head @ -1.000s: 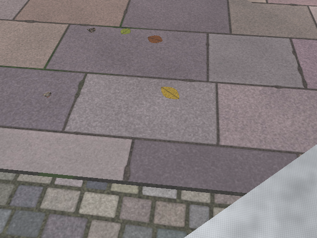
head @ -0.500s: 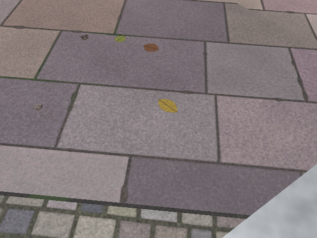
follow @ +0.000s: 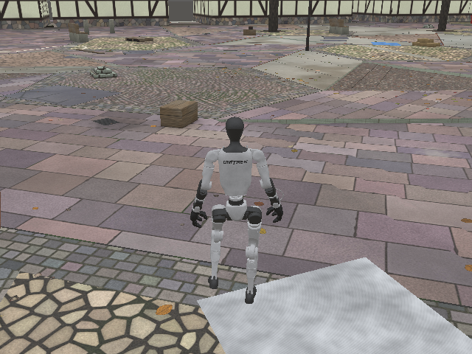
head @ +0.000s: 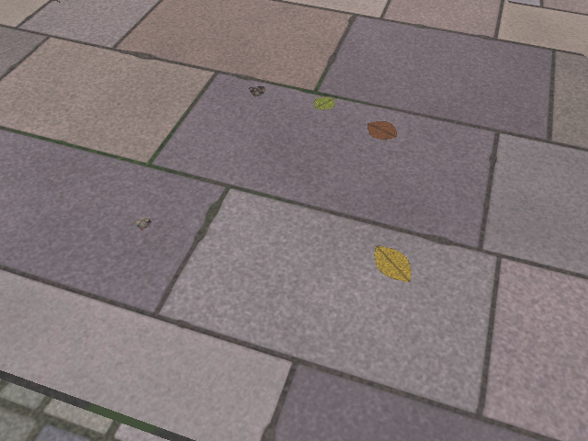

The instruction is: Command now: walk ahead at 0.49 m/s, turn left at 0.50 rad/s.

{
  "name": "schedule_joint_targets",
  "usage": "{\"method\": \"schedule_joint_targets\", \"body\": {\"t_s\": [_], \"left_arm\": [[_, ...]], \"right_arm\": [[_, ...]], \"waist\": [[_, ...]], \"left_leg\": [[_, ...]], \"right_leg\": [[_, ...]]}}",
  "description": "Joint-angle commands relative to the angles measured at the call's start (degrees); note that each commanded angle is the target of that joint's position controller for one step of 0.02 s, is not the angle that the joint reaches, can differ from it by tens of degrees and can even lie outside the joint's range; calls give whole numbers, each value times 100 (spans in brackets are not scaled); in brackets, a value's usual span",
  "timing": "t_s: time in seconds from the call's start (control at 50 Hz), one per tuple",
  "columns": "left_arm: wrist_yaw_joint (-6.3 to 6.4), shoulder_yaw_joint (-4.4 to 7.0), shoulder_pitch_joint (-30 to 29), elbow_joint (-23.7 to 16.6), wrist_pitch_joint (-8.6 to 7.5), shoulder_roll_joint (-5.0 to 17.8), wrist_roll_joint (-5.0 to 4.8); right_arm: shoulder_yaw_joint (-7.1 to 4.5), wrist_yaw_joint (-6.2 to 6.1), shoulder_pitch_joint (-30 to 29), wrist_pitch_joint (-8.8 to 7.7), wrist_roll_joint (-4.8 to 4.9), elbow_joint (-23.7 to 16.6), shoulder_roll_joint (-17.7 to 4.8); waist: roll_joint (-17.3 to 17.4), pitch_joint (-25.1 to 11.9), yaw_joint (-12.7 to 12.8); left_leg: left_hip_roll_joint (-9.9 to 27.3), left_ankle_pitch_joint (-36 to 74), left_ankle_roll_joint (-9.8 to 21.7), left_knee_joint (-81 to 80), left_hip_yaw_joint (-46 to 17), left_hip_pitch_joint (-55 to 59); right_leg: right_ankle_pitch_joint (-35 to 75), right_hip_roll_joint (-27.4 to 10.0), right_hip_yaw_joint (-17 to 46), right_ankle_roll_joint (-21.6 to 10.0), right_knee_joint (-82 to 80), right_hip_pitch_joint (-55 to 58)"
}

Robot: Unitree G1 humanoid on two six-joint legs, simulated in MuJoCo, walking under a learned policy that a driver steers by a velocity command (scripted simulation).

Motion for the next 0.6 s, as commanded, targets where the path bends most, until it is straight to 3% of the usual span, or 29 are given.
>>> {"method": "schedule_joint_targets", "body": {"t_s": [0.02, 0.1, 0.2, 0.24, 0.26, 0.28, 0.3, 0.32, 0.34, 0.36, 0.38, 0.4, 0.42, 0.44, 0.46, 0.52, 0.6], "left_arm": [[113, 141, -530, -417, -108, 767, 24], [197, 177, -229, -417, -30, 944, -12], [174, 267, 274, -349, 170, 1159, -145], [165, 315, 190, -407, 254, 1287, -188], [168, 333, 77, -453, 304, 1342, -206], [174, 306, -29, -505, 355, 1286, -219], [185, 209, 55, -622, 338, 1060, -91], [126, -61, 448, -993, 171, 147, 100], [58, -7, -115, -1073, -87, 630, -173], [16, 67, -609, -1217, -221, 902, -388], [41, 42, -626, -1179, -293, 839, -308], [83, 85, -573, -1084, -294, 873, -144], [83, 128, -456, -1041, -218, 910, -93], [69, 142, -419, -1063, -138, 899, -79], [67, 141, -400, -1073, -69, 837, -42], [90, 95, -971, -1279, 22, 650, 35], [16, 10, -1704, -1526, -17, 462, -27]], "right_arm": [[-66, 42, 221, 31, -44, -306, -204], [19, 225, -583, -57, -59, -565, -88], [76, 421, -1291, -39, -41, -1024, -144], [1, 460, -1110, -15, -40, -1121, -327], [-97, 460, -640, -3, -34, -1055, -490], [-277, 428, 278, 1, -9, -818, -775], [-527, 308, 1333, 46, 22, -556, -1347], [-602, 275, 1160, 4, 42, -597, -2016], [-442, 323, 1274, -106, -56, -827, -1540], [-333, 340, 1086, -198, -118, -781, -1159], [-276, 327, 765, -245, -100, -840, -970], [-215, 315, 304, -247, -105, -947, -767], [-146, 290, 47, -250, -168, -1063, -608], [-148, 269, -8, -261, -191, -1104, -649], [-155, 244, 20, -281, -154, -1101, -691], [-206, 123, 323, -293, -81, -1018, -885], [-213, 51, 602, -239, -70, -928, -894]], "waist": [[-456, 160, -295], [-314, 274, -11], [-348, 435, 212], [-522, 215, 2], [-592, -115, -304], [-490, -597, -811], [120, -1174, -1191], [1622, -1562, -459], [835, -2165, -823], [526, -1403, -870], [150, -1052, -660], [-79, -782, -407], [-61, -674, -205], [56, -630, -117], [-25, -566, -77], [-132, -280, -183], [205, -102, -457]], "left_leg": [[313, 800, -116, -389, -359, -339], [202, 1584, -138, -1647, 110, -292], [20, 988, 92, -2501, 504, -390], [-289, 395, 297, -2615, 792, 101], [-565, 244, 436, -2698, 994, 784], [-924, 493, 630, -3018, 1138, 2040], [-502, 403, 961, -3173, 123, 3831], [897, -774, 1991, -3973, -3276, 5435], [1283, -1305, 2175, -4844, -4552, 5744], [1174, -732, 1867, -4874, -3747, 5406], [931, -97, 1652, -4757, -2981, 4686], [691, 576, 1487, -4755, -2361, 3870], [538, 1043, 1410, -4895, -2015, 3358], [515, 1424, 1473, -4996, -1939, 3053], [454, 1786, 1492, -5050, -1738, 2885], [194, 2106, 1385, -5161, -1279, 2635], [-135, 1402, 1027, -5129, -1018, 2346]], "right_leg": [[-117, -1847, 1028, -914, -1346, -328], [363, -1724, 290, -764, -1273, 44], [785, -1978, -60, -601, -797, 1053], [2344, -2011, -233, -472, -116, 1292], [3411, -1938, -380, -376, 678, 1261], [3941, -1705, -589, -189, 1935, 897], [2603, -1457, -635, 134, 3777, -473], [-2310, -243, -65, 504, 5717, -3032], [-2580, -129, 1290, 377, 6368, -3685], [-2007, -397, 1322, 189, 6319, -4239], [-1490, -678, 1352, 71, 5856, -4032], [-1156, -875, 1383, 80, 5308, -3544], [-907, -997, 1432, 86, 5022, -3116], [-839, -989, 1430, 157, 4804, -2875], [-779, -967, 1379, 254, 4535, -2802], [88, -769, 1251, 512, 3387, -2984], [1443, -412, 1162, 535, 1761, -2532]]}}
